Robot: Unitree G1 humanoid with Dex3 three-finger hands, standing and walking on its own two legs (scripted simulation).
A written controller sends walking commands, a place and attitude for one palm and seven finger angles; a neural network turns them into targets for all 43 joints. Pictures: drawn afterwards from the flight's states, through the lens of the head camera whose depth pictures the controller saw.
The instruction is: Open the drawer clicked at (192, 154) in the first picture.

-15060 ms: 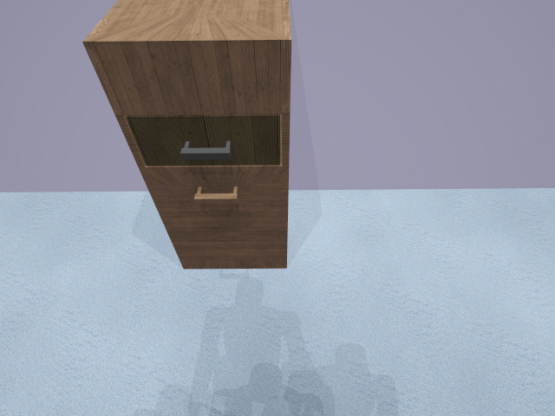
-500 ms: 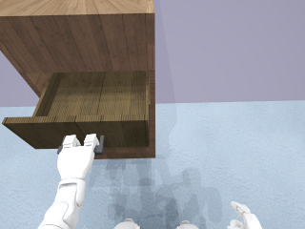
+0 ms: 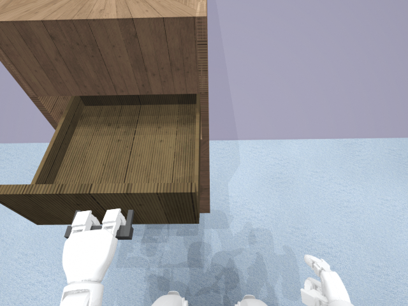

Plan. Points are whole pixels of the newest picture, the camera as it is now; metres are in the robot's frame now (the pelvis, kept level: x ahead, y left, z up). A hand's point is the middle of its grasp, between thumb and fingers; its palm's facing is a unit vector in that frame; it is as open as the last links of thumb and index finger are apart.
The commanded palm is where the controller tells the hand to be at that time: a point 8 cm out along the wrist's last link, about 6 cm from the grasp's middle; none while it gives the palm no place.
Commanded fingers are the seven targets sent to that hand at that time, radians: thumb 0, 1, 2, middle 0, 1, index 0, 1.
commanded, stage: pull the drawer open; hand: left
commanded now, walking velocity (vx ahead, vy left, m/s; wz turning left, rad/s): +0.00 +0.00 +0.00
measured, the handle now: (102, 223) +0.28 +0.23 -0.02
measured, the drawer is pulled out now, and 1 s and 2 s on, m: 0.26 0.30 0.30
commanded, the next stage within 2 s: open the thumb to release the handle in 0.76 s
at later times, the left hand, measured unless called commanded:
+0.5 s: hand (99, 278) +0.18 +0.21 -0.04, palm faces -0.05 -0.09 -0.99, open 5.8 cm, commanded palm +0.13 +0.21 +0.01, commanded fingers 0.00 0.90 0.90 -0.40 -1.35 -0.40 -1.35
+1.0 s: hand (92, 276) +0.19 +0.23 -0.04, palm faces -0.01 -0.06 -1.00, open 6.0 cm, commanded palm +0.16 +0.23 +0.01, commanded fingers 0.00 0.34 0.66 -0.36 -1.29 -0.36 -1.29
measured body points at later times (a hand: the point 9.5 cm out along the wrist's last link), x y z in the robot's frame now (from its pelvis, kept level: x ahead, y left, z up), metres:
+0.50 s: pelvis +0.00 -0.01 -0.01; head +0.06 -0.03 +0.44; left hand +0.18 +0.22 +0.01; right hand +0.19 -0.23 -0.11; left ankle -0.01 +0.11 -0.67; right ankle -0.01 -0.11 -0.67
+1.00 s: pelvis +0.00 -0.01 -0.02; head +0.08 -0.03 +0.42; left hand +0.18 +0.23 +0.01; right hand +0.20 -0.23 -0.14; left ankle -0.01 +0.11 -0.67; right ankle -0.01 -0.11 -0.67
